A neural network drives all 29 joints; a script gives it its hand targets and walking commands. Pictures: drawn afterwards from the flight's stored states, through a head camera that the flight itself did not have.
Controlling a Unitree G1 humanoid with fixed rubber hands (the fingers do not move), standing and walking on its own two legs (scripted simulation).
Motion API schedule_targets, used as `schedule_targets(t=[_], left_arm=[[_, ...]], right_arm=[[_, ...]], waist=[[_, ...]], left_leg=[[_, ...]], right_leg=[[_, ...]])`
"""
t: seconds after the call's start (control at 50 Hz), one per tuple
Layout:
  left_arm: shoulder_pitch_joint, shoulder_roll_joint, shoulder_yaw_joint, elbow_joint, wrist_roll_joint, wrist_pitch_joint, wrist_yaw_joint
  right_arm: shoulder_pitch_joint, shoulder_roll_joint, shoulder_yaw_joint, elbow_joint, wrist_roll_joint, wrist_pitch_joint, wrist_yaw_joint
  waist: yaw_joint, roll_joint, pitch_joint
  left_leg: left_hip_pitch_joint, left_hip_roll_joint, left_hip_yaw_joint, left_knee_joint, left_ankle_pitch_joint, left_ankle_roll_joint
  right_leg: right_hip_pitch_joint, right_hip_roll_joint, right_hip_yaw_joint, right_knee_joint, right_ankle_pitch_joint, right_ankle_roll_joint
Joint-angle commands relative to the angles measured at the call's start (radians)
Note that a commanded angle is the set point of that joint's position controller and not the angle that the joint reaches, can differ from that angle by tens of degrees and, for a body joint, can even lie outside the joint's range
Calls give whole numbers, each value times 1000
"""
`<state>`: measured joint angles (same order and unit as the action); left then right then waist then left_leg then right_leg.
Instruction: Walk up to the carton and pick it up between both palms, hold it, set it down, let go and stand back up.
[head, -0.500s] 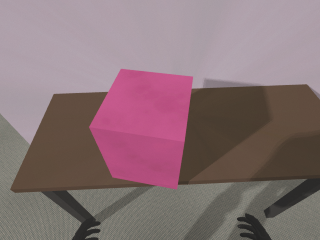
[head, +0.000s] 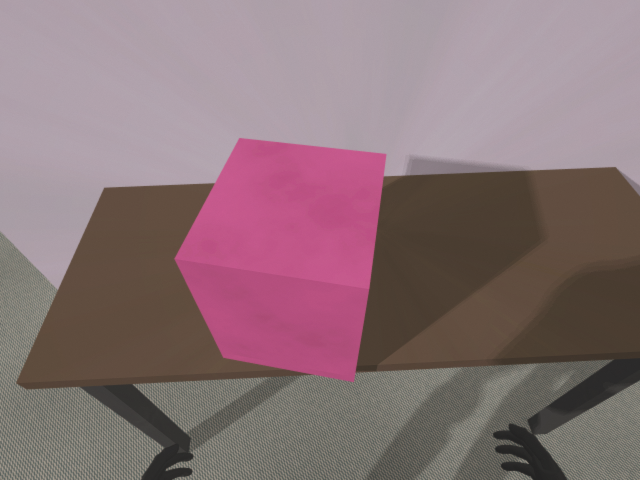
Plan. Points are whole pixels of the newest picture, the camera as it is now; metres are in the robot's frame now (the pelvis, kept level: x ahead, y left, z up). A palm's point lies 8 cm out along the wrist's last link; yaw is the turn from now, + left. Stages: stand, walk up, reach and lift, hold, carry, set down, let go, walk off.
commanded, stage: stand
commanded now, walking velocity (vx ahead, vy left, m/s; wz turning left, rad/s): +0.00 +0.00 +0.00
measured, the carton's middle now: (298, 263) +0.40 +0.05 +0.03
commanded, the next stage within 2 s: none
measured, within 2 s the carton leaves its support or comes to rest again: neither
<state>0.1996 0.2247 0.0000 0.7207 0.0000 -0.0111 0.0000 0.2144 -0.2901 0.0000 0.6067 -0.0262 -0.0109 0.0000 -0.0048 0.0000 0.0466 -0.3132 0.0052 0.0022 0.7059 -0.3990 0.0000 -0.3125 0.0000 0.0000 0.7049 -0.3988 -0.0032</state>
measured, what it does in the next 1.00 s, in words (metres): stands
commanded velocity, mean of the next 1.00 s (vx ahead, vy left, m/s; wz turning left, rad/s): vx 0.00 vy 0.00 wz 0.00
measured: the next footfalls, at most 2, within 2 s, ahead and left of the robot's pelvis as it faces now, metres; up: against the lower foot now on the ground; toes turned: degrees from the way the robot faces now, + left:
none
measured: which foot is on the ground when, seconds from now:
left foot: down 0.00-1.00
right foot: down 0.00-1.00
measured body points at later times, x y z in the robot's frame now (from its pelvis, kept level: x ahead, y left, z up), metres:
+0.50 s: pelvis -0.01 +0.00 +0.00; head +0.02 +0.00 +0.45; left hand +0.12 +0.24 -0.12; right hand +0.15 -0.26 -0.09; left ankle -0.02 +0.12 -0.72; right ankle -0.02 -0.12 -0.72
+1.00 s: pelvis -0.03 +0.00 +0.00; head -0.02 +0.00 +0.45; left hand +0.09 +0.25 -0.12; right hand +0.11 -0.27 -0.09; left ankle -0.02 +0.12 -0.72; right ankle -0.02 -0.12 -0.72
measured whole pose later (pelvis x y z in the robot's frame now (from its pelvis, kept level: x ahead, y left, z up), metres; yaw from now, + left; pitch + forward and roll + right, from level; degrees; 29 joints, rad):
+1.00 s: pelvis -0.03 +0.00 +0.00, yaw +0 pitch -2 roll +0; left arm 0.20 0.23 0.00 0.82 0.00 -0.02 0.00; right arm 0.21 -0.30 0.00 0.66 -0.03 -0.01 0.00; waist -0.01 0.00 0.05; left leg -0.31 0.01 0.00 0.71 -0.36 0.00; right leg -0.31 0.00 0.00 0.70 -0.36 0.00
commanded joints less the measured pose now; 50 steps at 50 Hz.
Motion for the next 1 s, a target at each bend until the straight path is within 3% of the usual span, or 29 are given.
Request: schedule_targets(t=[0.0, 0.1, 0.16, 0.2, 0.24, 0.32, 0.42, 0.48, 0.74, 0.76, 0.98], left_arm=[[-60, 275, 98, -75, 23, -50, 9], [-51, 282, 98, -58, 23, -49, 12], [-58, 282, 99, -57, 22, -48, 11], [-47, 277, 97, -50, 20, -48, 13], [-47, 283, 97, -43, 21, -48, 13], [-44, 283, 96, -42, 18, -51, 13], [-46, 288, 97, -26, 18, -51, 13], [-49, 290, 97, -25, 17, -50, 15], [-66, 297, 96, -1, 16, -50, 8], [-77, 294, 94, 3, 17, -50, 8], [-73, 295, 92, 33, 14, -50, 3]], right_arm=[[-22, -221, -83, -15, -3, -51, -22], [-10, -224, -83, -10, -2, -52, -23], [-13, -230, -85, -4, -1, -50, -24], [-12, -233, -85, -4, -1, -51, -24], [-14, -226, -84, -1, 2, -54, -23], [-2, -232, -84, 1, 3, -54, -26], [-8, -231, -84, 6, 3, -54, -26], [-6, -232, -83, 10, 4, -54, -24], [-15, -233, -83, 31, 3, -54, -20], [-20, -234, -80, 38, 1, -52, -20], [-30, -244, -81, 63, 3, -55, -16]], waist=[[3, -2, -150], [-3, 13, -159], [4, -7, -154], [5, 14, -157], [1, -7, -159], [1, 19, -171], [-1, -1, -166], [0, 20, -158], [-7, -6, -114], [-4, 11, -100], [1, 12, -83]], left_leg=[[50, 83, -66, -67, 363, 75], [70, 84, -64, -69, 398, 76], [62, 86, -67, -69, 411, 74], [72, 90, -72, -75, 414, 77], [71, 87, -65, -69, 412, 71], [81, 91, -70, -66, 430, 75], [87, 93, -68, -68, 435, 77], [80, 90, -71, -74, 420, 77], [60, 88, -87, -120, 256, 74], [58, 91, -90, -133, 259, 74], [36, 94, -101, -158, 203, 73]], right_leg=[[69, -92, 77, -75, 398, -81], [67, -92, 74, -68, 424, -82], [77, -93, 75, -67, 432, -82], [71, -94, 79, -69, 427, -82], [84, -93, 76, -71, 449, -83], [88, -101, 85, -69, 459, -87], [84, -98, 82, -74, 467, -85], [79, -99, 86, -78, 443, -85], [32, -99, 108, -140, 272, -84], [27, -98, 104, -142, 255, -82], [27, -96, 112, -164, 218, -78]])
